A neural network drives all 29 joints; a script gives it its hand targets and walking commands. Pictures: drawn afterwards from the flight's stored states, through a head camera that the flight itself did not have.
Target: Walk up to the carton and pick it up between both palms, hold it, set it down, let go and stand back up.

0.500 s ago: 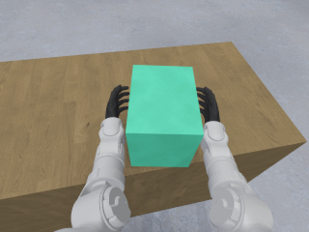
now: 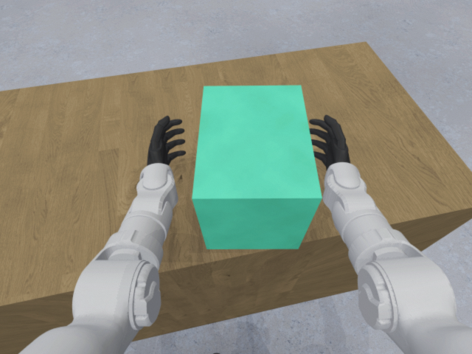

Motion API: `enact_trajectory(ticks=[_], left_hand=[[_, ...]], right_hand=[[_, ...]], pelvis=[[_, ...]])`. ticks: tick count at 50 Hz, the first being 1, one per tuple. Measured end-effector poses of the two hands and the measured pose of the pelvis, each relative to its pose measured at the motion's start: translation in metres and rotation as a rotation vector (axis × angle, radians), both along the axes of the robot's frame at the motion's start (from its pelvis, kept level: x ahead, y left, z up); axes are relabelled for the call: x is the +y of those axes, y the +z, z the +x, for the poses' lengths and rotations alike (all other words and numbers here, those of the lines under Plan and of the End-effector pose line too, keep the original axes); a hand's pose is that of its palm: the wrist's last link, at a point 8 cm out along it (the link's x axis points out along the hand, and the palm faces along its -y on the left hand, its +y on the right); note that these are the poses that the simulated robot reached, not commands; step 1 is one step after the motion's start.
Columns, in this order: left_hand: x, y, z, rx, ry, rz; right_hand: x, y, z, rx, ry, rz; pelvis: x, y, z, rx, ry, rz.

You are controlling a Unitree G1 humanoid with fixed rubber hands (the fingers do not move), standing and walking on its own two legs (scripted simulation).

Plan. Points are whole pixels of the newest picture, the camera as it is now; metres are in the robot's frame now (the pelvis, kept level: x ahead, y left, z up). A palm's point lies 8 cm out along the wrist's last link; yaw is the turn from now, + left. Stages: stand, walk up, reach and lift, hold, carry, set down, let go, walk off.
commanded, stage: set down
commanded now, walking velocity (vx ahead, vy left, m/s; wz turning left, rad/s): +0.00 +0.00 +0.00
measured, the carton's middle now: (252, 169) +0.42 +0.05 +0.05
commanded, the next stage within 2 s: none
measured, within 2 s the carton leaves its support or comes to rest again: neither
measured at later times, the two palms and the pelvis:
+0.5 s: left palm (156, 133) +0.42 +0.20 +0.12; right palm (362, 129) +0.46 -0.12 +0.13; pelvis -0.01 -0.01 +0.00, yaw +1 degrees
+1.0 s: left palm (135, 147) +0.38 +0.22 +0.14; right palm (371, 146) +0.41 -0.12 +0.14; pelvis -0.03 -0.02 +0.01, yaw +2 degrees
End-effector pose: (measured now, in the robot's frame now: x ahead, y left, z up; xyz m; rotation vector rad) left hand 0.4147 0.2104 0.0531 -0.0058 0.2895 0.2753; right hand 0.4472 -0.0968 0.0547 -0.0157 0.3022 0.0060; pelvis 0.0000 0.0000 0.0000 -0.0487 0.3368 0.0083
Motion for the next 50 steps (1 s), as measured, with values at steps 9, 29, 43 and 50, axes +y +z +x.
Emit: enact_trajectory(ticks=[9,29,43,50], left_hand=[[0.006,0.014,0.003,-0.019,-0.023,0.007],[-0.008,0.083,0.002,-0.030,-0.041,-0.024],[0.002,0.097,-0.018,-0.004,-0.036,-0.036],[0.006,0.086,-0.038,0.003,-0.043,-0.030]], right_hand=[[-0.020,0.014,0.012,-0.032,-0.004,0.002],[-0.022,0.085,0.007,-0.066,0.004,-0.007],[-0.020,0.099,-0.018,-0.025,-0.007,-0.010],[-0.025,0.085,-0.035,-0.013,-0.010,0.001]], pelvis=[[-0.001,-0.003,-0.002,0.019,0.008,0.001],[-0.016,0.005,-0.018,-0.078,0.006,0.029],[-0.020,0.010,-0.025,-0.162,0.026,0.033],[-0.019,0.012,-0.025,-0.207,0.031,0.033]])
